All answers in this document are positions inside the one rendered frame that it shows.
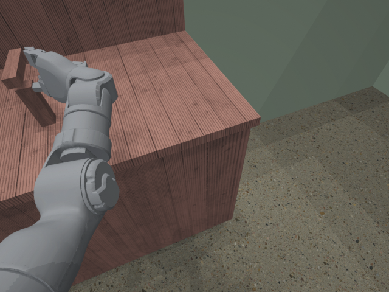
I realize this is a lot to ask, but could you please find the counter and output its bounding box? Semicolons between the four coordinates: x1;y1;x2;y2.
0;0;261;286

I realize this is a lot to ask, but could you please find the robot left forearm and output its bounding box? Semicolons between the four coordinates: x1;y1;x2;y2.
34;66;118;207

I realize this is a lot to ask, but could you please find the robot left hand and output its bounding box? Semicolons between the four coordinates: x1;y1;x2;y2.
23;47;88;103

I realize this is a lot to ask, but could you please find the tap lever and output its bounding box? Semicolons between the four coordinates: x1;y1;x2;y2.
32;82;43;92

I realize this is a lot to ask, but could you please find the left robot upper arm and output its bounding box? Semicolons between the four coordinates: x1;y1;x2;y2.
0;158;120;292

